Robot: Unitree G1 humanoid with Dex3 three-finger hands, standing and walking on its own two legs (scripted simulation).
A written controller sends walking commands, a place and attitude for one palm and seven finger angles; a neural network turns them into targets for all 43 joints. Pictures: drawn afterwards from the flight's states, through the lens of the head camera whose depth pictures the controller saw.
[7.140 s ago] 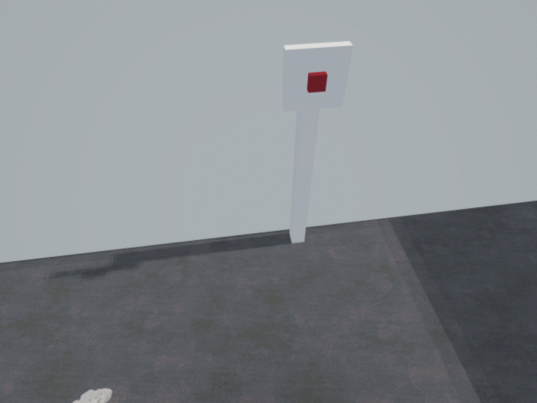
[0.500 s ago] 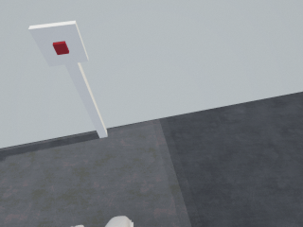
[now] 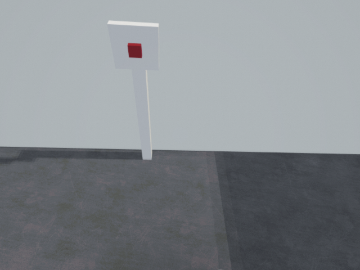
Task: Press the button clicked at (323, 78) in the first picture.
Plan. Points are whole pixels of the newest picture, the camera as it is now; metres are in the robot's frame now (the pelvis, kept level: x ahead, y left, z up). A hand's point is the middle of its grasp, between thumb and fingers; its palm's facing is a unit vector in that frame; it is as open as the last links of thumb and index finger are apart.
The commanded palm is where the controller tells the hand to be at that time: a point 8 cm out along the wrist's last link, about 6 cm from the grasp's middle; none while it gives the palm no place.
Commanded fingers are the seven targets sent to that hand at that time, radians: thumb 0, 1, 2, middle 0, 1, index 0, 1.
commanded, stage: take the last steps up to it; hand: left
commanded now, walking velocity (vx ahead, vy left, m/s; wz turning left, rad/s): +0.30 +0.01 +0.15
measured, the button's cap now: (135, 50) +0.84 +0.23 +0.04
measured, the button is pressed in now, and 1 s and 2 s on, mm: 0 0 0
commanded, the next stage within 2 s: come to a stop and stand still in 1.12 s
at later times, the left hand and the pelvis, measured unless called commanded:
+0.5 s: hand out of the picture -0.05 +0.12 -0.16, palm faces +0.20 -0.96 -0.19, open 7.4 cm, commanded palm none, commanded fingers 0.00 0.90 0.90 -0.20 -0.30 -0.20 -0.30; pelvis +0.06 -0.03 +0.00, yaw +7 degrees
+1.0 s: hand (97, 214) +0.28 +0.25 -0.17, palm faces +0.15 -0.97 -0.19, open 7.4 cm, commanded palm none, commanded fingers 0.00 0.90 0.90 -0.20 -0.30 -0.20 -0.30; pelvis +0.22 +0.06 +0.00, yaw +5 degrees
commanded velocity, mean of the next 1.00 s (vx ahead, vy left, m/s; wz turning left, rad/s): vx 0.29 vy -0.01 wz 0.02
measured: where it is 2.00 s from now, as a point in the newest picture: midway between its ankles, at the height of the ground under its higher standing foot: (165, 263)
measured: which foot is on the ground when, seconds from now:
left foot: down 0.00-0.18, up 0.20-0.66, down 0.68-1.00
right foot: up 0.00-0.16, down 0.18-0.68, up 0.70-1.00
